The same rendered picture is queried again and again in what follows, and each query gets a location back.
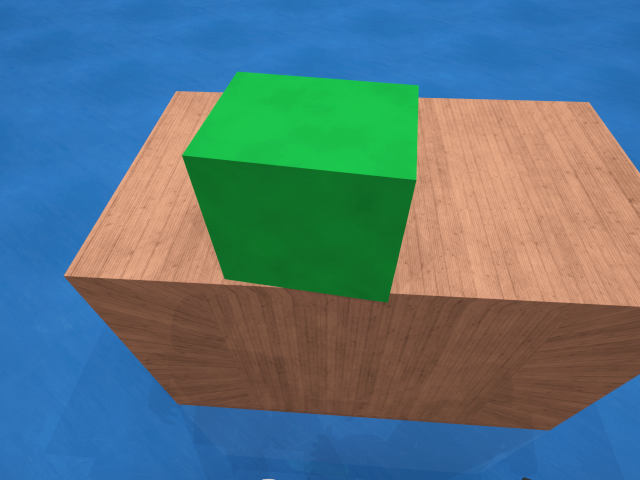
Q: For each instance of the carton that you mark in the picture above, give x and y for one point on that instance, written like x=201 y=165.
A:
x=306 y=183

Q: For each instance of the pedestal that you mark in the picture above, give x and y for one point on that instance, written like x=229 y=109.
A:
x=515 y=300

